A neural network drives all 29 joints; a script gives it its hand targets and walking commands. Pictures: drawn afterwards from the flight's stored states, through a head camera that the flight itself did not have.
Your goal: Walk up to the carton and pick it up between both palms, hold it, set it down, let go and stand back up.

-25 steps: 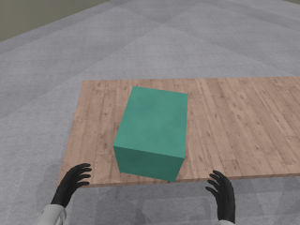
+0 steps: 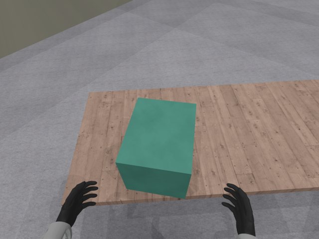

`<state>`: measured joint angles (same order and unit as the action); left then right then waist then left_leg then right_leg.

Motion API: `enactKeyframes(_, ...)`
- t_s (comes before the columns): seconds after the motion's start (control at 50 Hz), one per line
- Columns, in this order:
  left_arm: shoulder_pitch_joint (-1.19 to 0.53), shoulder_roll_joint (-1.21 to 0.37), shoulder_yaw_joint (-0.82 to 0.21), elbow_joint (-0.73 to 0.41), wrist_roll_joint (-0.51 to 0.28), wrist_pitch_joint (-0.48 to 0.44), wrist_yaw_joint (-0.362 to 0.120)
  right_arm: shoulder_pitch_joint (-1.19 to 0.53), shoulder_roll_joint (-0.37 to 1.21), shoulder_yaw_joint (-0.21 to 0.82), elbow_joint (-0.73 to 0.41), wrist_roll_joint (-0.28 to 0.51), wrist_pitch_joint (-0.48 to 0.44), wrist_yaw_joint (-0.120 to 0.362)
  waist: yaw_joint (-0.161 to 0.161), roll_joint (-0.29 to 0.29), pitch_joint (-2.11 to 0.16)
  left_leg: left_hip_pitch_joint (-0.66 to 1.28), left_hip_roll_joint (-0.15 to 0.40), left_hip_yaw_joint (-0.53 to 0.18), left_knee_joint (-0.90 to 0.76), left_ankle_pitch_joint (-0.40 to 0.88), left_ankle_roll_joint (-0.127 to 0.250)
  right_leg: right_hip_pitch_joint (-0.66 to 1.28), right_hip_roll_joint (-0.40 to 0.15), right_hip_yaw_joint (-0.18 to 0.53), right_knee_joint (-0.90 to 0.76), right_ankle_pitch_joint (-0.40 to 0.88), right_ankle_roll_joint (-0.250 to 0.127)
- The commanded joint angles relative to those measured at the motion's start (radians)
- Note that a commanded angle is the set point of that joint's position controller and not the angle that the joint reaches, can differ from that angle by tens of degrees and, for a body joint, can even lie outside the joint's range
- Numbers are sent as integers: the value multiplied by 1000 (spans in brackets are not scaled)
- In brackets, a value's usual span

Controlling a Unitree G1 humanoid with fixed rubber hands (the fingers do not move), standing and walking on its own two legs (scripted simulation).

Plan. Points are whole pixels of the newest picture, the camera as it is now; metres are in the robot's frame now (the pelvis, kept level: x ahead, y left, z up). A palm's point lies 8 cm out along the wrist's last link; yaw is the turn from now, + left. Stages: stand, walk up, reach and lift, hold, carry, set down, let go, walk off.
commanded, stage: set down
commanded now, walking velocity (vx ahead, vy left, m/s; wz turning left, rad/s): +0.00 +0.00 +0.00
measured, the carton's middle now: (160, 147) +0.42 -0.02 -0.10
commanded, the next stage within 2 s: let go in 1.22 s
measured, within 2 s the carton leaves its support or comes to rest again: neither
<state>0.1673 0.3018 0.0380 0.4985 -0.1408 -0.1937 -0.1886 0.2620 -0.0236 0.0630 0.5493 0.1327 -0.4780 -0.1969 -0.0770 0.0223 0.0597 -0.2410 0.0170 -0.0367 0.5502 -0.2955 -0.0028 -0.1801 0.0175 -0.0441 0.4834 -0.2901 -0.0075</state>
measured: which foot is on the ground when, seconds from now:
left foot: down 0.00-1.00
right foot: down 0.00-1.00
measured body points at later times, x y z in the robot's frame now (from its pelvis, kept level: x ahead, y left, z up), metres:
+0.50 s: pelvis +0.01 +0.00 +0.00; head +0.02 -0.01 +0.45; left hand +0.21 +0.22 -0.06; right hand +0.17 -0.21 -0.06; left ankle +0.00 +0.12 -0.74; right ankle -0.02 -0.11 -0.74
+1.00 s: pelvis +0.00 -0.01 +0.00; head +0.02 -0.02 +0.45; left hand +0.19 +0.22 -0.07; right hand +0.16 -0.22 -0.08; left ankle +0.00 +0.12 -0.74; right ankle -0.02 -0.11 -0.74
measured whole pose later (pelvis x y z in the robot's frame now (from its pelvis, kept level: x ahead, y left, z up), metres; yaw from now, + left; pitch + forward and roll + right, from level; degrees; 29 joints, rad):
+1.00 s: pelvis +0.00 -0.01 +0.00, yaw +0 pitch -2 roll +0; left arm 0.19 0.23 0.03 0.55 -0.03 0.02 -0.08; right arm 0.22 -0.14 0.06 0.64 0.04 -0.30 -0.07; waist -0.08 0.02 0.06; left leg -0.17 0.02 -0.04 0.47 -0.26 -0.02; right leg -0.13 0.02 -0.04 0.44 -0.28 -0.02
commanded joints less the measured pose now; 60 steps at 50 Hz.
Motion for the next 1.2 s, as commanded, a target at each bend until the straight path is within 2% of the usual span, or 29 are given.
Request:
enactKeyframes(0.0, 81, 98, 55, -109, 22, -3, 20, 3, -67, 17, -112, -13, -16, 29, 144, 34, -101, 237, -2, 17, -85, 441, -41, 30, 16, 41, -151, 269, -29)
enactKeyframes(0.04, 85, 107, 62, -113, 17, -7, 13, 15, -45, 40, -153, -6, -14, 23, 136, 20, -90, 226, -17, 33, -84, 424, -32, 23, 0, 49, -153, 296, -21)
enactKeyframes(0.08, 61, 92, 52, -82, 28, 10, 13, -9, -71, 16, -79, -12, 1, 32, 127, 27, -76, 241, -11, 29, -100, 389, -36, 9, 10, 40, -163, 232, -26)
enactKeyframes(0.1, 58, 112, 56, -104, 15, -7, 12, 6, -48, 25, -136, -18, -1, 22, 127, 11, -87, 231, -14, 37, -98, 385, -26, 18, -1, 50, -166, 240, -19)
enactKeyframes(0.12, 64, 98, 52, -114, 23, 5, 29, -10, -76, 18, -111, -16, 8, 39, 144, 57, -96, 235, -7, 38, -107, 400, -37, 14, 5, 40, -159, 229, -30)
enactKeyframes(0.14, 65, 91, 43, -113, 21, 2, 28, -8, -64, 9, -101, -14, 11, 39, 127, 41, -89, 247, -9, 39, -108, 400, -33, 9, 7, 43, -170, 218, -29)
enactKeyframes(0.2, 48, 60, 30, -94, 46, 35, 56, -56, -109, -18, -45, -25, 40, 64, 141, 99, -70, 253, 12, 30, -124, 421, -51, -8, 22, 22, -171, 137, -51)
enactKeyframes(0.28, 54, 63, 33, -109, 44, 58, 78, -62, -129, -25, -76, -31, 52, 84, 135, 64, -99, 255, 7, 36, -128, 442, -46, 25, 23, 17, -169, 198, -44)
enactKeyframes(0.32, 68, 57, 42, -43, 55, 58, 70, -37, -108, -5, -48, -33, 55, 84, 136, 36, -99, 266, -1, 46, -120, 450, -40, 37, 12, 26, -176, 219, -35)
enactKeyframes(0.38, 78, 68, 50, -73, 61, 57, 60, -16, -105, 13, -73, -36, 55, 74, 137, 11, -101, 279, -13, 58, -116, 499, -40, 45, 3, 36, -171, 339, -17)
enactKeyframes(0.42, 65, 42, 35, -78, 83, 80, 76, -29, -140, 3, -6, -35, 71, 86, 131, 72, -73, 284, -2, 46, -128, 500, -55, 14, 15, 22, -173, 287, -29)
enactKeyframes(0.5, 71, 55, 47, -59, 70, 84, 70, -34, -127, 12, -49, -48, 81, 80, 135, 11, -76, 266, -7, 55, -135, 456, -37, 43, 9, 23, -187, 274, -18)
enactKeyframes(0.52, 72, 34, 39, -51, 89, 100, 82, -49, -156, -7, -3, -51, 83, 94, 133, 37, -74, 277, 1, 49, -142, 483, -52, 27, 19, 13, -180, 277, -27)
enactKeyframes(0.56, 32, 57, 48, -50, 81, 97, 80, -46, -128, 0, -40, -58, 86, 89, 130, 16, -79, 258, -8, 60, -137, 422, -39, 27, 7, 21, -176, 278, -19)
enactKeyframes(0.6, 52, 21, 32, -61, 98, 121, 98, -70, -180, -13, -1, -59, 99, 111, 149, 46, -79, 279, 8, 47, -154, 446, -51, 6, 30, 4, -177, 249, -35)
enactKeyframes(0.62, 55, 59, 44, -46, 86, 115, 87, -40, -144, -11, -33, -68, 99, 97, 124, -10, -87, 268, -4, 58, -144, 422, -37, 37, 10, 12, -186, 269, -19)
enactKeyframes(0.7, 45, 33, 35, -54, 110, 140, 105, -69, -175, -12, 0, -71, 118, 118, 143, 47, -78, 292, 1, 63, -153, 436, -47, 6, 19, 10, -189, 244, -28)
enactKeyframes(0.74, 49, 58, 43, -57, 99, 154, 105, -60, -159, -17, -55, -85, 126, 110, 127, -10, -83, 268, -8, 73, -152, 419, -35, 32, 8, 17, -194, 270, -16)
enactKeyframes(0.8, 39, 31, 38, -52, 124, 177, 115, -70, -180, -20, -7, -93, 139, 124, 133, 30, -75, 270, -5, 68, -157, 429, -44, 4, 16, 8, -186, 278, -24)
enactKeyframes(0.84, 31, 35, 45, -28, 123, 177, 113, -69, -187, -15, 10, -93, 149, 128, 130, -12, -70, 273, -12, 75, -153, 428, -39, 22, 12, 10, -192, 300, -13)
enactKeyframes(0.9, 26, 38, 34, -68, 113, 189, 121, -77, -179, -31, -27, -102, 156, 128, 126, 5, -84, 260, -11, 77, -158, 399, -39, 29, 10, 8, -185, 281, -15)
enactKeyframes(0.94, 30, 19, 35, -49, 139, 207, 136, -84, -204, -38, 31, -103, 165, 146, 130, 38, -88, 275, -3, 66, -159, 413, -52, 14, 20, 3, -185, 257, -24)
enactKeyframes(0.96, 19, 26, 30, -49, 123, 213, 134, -109, -205, -48, -7, -106, 167, 144, 129, -1, -78, 261, -3, 69, -167, 392, -41, 15, 19, 1, -192, 239, -23)
enactKeyframes(0.98, -3, 23, 24, -61, 134, 219, 150, -132, -225, -66, 38, -111, 178, 158, 124, 38, -76, 263, 5, 63, -173, 375, -51, -3, 28, -10, -187, 207, -29)
enactKeyframes(1.02, 8, 22, 24, -36, 122, 226, 142, -100, -204, -46, 1, -114, 193, 154, 127, -21, -55, 256, 1, 76, -176, 347, -35, -4, 15, 6, -198, 208, -17)
enactKeyframes(1.04, 8, 14, 27, -28, 133, 233, 148, -121, -218, -57, 23, -116, 193, 162, 128, 2, -83, 256, -1, 76, -168, 367, -40, 6, 14, 4, -187, 227, -22)
enactKeyframes(1.06, -1, 21, 29, -15, 133, 235, 144, -117, -225, -57, 16, -123, 200, 162, 130, -31, -64, 240, -5, 78, -176, 348, -37, 22, 18, 0, -186, 224, -17)
enactKeyframes(1.12, -16, 9, 25, -53, 147, 240, 164, -125, -241, -76, 50, -126, 204, 178, 115, 12, -84, 261, 3, 68, -169, 366, -52, 5, 23, -4, -183, 233, -21)
enactKeyframes(1.18, 2, -8, 32, -32, 151, 250, 175, -138, -262, -75, 62, -129, 210, 197, 132, -3, -93, 255, 3, 72, -167, 388, -48, 12, 27, -5, -176, 250, -22)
